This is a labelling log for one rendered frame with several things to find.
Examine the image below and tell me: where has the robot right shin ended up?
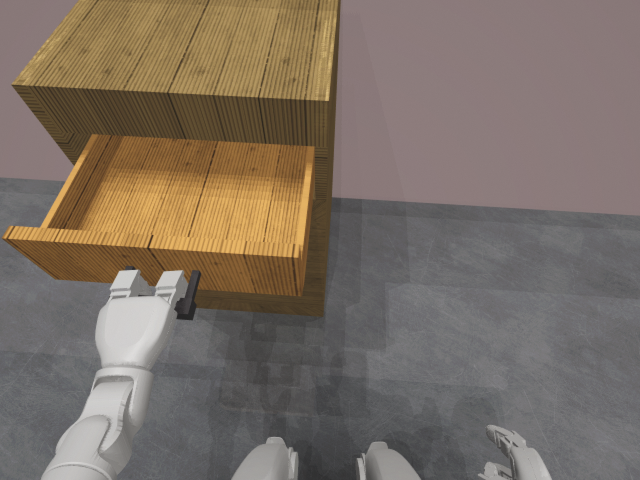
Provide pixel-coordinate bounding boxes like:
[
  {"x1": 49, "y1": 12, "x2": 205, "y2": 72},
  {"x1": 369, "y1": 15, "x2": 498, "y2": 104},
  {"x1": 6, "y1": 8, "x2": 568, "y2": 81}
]
[{"x1": 367, "y1": 442, "x2": 388, "y2": 452}]

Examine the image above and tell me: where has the handle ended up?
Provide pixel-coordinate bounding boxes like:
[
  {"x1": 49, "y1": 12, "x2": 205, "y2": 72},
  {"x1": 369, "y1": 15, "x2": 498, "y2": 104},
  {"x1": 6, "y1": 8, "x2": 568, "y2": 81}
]
[{"x1": 106, "y1": 266, "x2": 201, "y2": 320}]

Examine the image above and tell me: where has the right robot hand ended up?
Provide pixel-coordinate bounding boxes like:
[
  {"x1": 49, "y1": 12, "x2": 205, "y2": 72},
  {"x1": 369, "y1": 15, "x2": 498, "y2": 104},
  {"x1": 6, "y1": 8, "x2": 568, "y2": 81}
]
[{"x1": 478, "y1": 425, "x2": 552, "y2": 480}]

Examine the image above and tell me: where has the left robot forearm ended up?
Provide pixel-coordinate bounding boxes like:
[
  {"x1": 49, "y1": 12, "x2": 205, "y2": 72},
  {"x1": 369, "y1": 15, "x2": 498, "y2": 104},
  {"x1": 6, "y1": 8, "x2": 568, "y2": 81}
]
[{"x1": 41, "y1": 365, "x2": 154, "y2": 480}]

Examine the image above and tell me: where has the cabinet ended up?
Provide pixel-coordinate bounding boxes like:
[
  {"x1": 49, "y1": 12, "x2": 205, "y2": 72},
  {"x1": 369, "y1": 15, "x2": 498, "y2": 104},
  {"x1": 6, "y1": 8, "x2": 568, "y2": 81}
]
[{"x1": 11, "y1": 0, "x2": 341, "y2": 317}]

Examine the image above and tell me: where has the left robot hand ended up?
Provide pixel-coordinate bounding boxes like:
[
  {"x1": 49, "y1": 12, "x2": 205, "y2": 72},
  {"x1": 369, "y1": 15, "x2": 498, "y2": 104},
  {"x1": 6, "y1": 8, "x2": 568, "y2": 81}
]
[{"x1": 95, "y1": 270, "x2": 188, "y2": 370}]

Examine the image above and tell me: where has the robot shin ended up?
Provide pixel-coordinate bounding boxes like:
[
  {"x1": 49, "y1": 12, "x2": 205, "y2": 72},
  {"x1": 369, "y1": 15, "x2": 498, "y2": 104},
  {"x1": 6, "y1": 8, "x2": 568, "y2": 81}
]
[
  {"x1": 367, "y1": 442, "x2": 388, "y2": 452},
  {"x1": 266, "y1": 437, "x2": 286, "y2": 446}
]

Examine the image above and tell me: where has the drawer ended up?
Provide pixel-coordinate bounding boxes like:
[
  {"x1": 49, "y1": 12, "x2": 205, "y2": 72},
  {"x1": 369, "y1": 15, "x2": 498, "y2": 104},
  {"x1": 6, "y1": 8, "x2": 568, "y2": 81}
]
[{"x1": 2, "y1": 134, "x2": 315, "y2": 296}]

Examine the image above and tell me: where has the robot left shin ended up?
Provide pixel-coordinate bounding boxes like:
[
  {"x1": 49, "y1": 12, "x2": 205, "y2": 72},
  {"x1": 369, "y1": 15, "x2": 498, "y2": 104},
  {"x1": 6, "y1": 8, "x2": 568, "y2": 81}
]
[{"x1": 266, "y1": 437, "x2": 286, "y2": 446}]

